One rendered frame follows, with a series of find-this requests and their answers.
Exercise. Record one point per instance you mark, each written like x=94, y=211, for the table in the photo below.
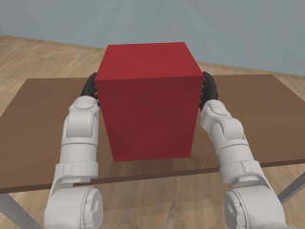
x=31, y=129

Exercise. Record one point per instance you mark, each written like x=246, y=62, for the robot right forearm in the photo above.
x=237, y=164

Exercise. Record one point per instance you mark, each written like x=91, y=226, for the right robot upper arm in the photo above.
x=253, y=207

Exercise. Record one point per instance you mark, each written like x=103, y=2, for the robot left hand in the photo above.
x=89, y=89

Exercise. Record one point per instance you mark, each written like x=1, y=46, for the left robot upper arm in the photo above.
x=75, y=208

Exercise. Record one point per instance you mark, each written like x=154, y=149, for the robot right hand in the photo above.
x=208, y=91

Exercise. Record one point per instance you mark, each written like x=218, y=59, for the carton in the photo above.
x=149, y=95

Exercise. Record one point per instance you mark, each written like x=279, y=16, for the robot left forearm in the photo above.
x=79, y=143

